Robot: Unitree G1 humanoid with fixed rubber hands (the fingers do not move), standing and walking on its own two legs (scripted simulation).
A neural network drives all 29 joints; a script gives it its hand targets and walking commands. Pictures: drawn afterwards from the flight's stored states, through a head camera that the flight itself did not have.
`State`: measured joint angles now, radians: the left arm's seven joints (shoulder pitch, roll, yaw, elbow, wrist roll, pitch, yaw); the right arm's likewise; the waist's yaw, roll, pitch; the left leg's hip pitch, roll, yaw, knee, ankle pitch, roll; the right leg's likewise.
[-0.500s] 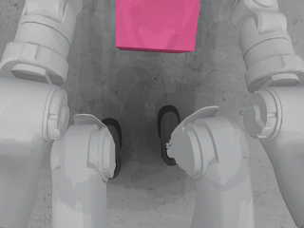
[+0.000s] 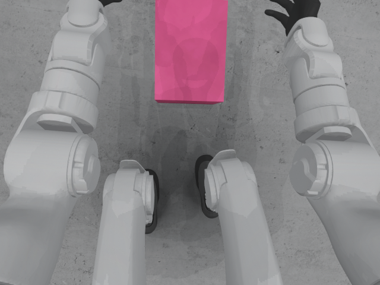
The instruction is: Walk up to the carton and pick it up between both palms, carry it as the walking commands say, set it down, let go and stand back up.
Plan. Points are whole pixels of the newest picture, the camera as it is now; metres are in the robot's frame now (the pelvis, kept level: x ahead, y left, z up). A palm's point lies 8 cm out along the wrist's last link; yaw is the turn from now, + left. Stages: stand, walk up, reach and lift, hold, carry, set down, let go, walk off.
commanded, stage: set down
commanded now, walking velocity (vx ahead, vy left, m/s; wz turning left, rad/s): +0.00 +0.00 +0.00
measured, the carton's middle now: (188, 58) +0.54 -0.06 -0.38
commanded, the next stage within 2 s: let go in 0.86 s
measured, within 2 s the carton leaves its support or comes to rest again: neither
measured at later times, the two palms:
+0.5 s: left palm out of the picture +0.57 +0.10 +0.04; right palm out of the picture +0.53 -0.23 +0.04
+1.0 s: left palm out of the picture +0.55 +0.12 +0.11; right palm out of the picture +0.51 -0.24 +0.11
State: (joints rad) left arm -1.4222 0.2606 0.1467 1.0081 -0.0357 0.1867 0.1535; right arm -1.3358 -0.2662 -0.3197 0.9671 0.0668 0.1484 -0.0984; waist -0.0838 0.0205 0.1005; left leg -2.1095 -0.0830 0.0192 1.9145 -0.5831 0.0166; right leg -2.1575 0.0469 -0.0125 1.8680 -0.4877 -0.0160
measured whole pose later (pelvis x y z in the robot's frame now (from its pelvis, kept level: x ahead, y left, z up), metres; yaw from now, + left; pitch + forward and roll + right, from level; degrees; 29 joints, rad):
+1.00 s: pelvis +0.06 -0.01 +0.23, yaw +0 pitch +44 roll +1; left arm -1.02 0.13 0.29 0.79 0.16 0.14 0.10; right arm -0.96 -0.14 -0.41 0.77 -0.17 0.09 0.02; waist -0.06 0.02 -0.01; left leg -1.36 -0.07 -0.06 0.91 -0.30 -0.01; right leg -1.40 0.07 0.03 0.87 -0.23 -0.03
